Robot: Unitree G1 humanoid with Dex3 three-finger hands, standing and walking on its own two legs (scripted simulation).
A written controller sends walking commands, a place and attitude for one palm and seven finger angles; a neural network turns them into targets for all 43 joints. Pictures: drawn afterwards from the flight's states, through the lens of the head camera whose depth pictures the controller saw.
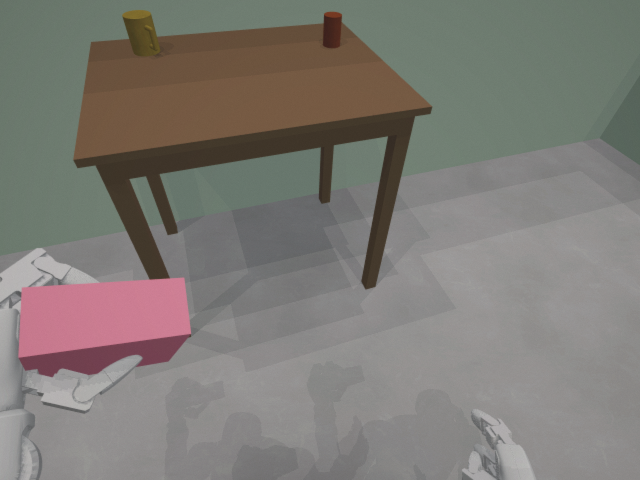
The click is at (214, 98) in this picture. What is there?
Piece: table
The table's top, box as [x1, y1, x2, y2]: [73, 22, 431, 167]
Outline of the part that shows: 431,106 341,22 340,45 337,48 327,48 322,45 323,23 159,36 157,38 160,51 157,54 151,56 135,55 132,51 129,39 91,42 73,160 77,167 426,114 430,113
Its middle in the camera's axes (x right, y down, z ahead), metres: -0.21 -0.45 +1.07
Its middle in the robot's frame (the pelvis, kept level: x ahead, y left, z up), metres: +1.10 +0.27 +0.00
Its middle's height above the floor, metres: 0.77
